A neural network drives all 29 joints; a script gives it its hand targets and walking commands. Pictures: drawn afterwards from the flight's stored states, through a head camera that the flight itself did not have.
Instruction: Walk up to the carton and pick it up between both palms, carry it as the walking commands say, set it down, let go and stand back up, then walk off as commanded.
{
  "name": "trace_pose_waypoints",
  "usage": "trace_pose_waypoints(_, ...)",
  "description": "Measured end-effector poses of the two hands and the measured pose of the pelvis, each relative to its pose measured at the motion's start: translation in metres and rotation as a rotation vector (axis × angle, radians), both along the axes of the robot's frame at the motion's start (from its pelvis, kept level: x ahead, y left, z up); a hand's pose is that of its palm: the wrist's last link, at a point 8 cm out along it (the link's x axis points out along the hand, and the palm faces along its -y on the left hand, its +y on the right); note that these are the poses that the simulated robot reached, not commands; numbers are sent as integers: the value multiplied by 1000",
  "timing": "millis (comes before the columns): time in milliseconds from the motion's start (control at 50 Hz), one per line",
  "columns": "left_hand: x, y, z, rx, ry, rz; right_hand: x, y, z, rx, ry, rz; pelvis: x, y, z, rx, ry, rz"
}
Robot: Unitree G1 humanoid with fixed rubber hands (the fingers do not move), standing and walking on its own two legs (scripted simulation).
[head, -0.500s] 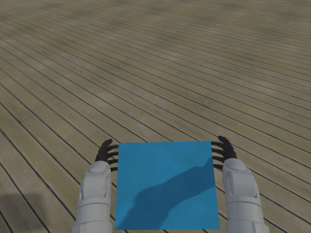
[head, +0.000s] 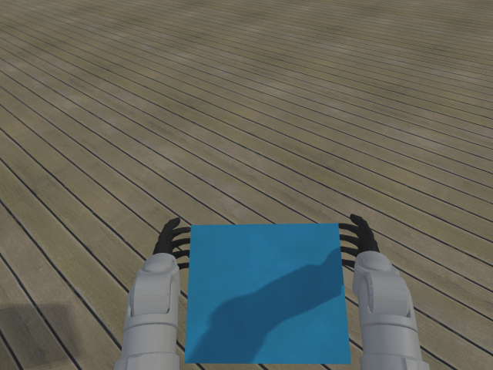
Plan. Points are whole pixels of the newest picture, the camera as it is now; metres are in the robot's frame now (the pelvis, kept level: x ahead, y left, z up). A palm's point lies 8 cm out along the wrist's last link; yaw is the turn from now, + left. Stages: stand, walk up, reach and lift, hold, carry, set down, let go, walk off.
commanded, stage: carry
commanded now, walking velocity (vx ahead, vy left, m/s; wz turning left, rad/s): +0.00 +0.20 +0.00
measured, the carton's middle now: (264, 286) +0.29 -0.01 -0.06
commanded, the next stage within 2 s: none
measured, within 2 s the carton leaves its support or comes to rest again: neither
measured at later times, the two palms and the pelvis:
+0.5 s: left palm (95, 294) +0.22 +0.25 +0.06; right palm (311, 274) +0.25 -0.07 +0.07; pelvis -0.04 +0.07 -0.02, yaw +2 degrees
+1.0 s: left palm (30, 310) +0.19 +0.32 +0.08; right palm (266, 298) +0.20 +0.00 +0.08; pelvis -0.08 +0.16 -0.01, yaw +3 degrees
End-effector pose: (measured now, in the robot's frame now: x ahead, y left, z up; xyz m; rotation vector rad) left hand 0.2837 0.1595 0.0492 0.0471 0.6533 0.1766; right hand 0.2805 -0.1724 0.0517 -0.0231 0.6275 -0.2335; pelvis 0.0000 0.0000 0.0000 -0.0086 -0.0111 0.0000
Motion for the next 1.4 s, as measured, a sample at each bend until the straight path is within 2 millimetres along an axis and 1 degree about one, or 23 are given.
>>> trace_pose_waypoints(60,0,6,0,4,-12,33,4,11,2,-5,-14,-31,-3,8,-7,-4,26,18)
trace_pose_waypoints(120,-3,20,0,-19,-9,72,7,25,5,3,-12,-29,-6,17,-13,11,45,21)
trace_pose_waypoints(180,-8,34,1,-31,2,93,5,39,7,16,-1,-30,-10,25,-18,24,59,15)
trace_pose_waypoints(240,-16,45,3,-36,24,116,0,50,6,27,20,-26,-13,29,-21,17,70,8)
trace_pose_waypoints(320,-32,53,6,-52,51,162,-10,58,3,47,50,-18,-20,39,-21,3,81,41)
trace_pose_waypoints(380,-43,63,5,-51,71,157,-18,69,8,39,69,-15,-26,49,-20,9,87,60)
trace_pose_waypoints(440,-52,79,3,-66,79,156,-26,85,12,33,75,-26,-32,63,-20,20,83,59)
trace_pose_waypoints(500,-60,92,7,-70,95,163,-34,98,16,25,91,-20,-39,73,-15,4,83,38)
trace_pose_waypoints(580,-66,100,16,-67,100,167,-43,106,21,29,99,-23,-47,83,-9,-3,90,28)
trace_pose_waypoints(680,-70,103,26,-45,73,156,-51,108,24,56,74,-36,-58,90,-10,11,98,27)
trace_pose_waypoints(720,-73,102,29,-28,64,148,-55,108,21,70,66,-40,-62,94,-12,14,95,23)
trace_pose_waypoints(760,-78,104,30,-20,75,138,-62,110,21,74,79,-45,-65,97,-9,18,94,28)
trace_pose_waypoints(860,-89,118,30,-17,118,129,-76,124,23,76,118,-67,-74,114,1,42,87,32)
trace_pose_waypoints(940,-91,139,33,-29,95,126,-79,144,28,70,94,-69,-81,135,0,50,87,38)
trace_pose_waypoints(1000,-92,162,29,-44,73,125,-78,168,30,57,68,-64,-84,156,-6,41,85,47)
trace_pose_waypoints(1040,-94,181,23,-55,61,130,-78,187,28,52,59,-60,-86,171,-12,36,81,49)
trace_pose_waypoints(1100,-106,206,16,-75,85,165,-81,212,26,19,83,-15,-91,184,-11,29,78,39)
trace_pose_waypoints(1160,-122,220,14,-81,105,207,-86,227,23,14,106,17,-98,192,-9,15,73,39)
trace_pose_waypoints(1260,-138,230,21,-62,91,219,-98,237,23,34,95,30,-109,203,-8,6,57,43)
trace_pose_waypoints(1320,-141,231,25,-62,86,204,-108,238,26,33,90,14,-113,208,-7,4,53,40)
trace_pose_waypoints(1400,-142,227,28,-63,82,179,-117,233,30,32,86,-14,-118,209,-6,7,51,38)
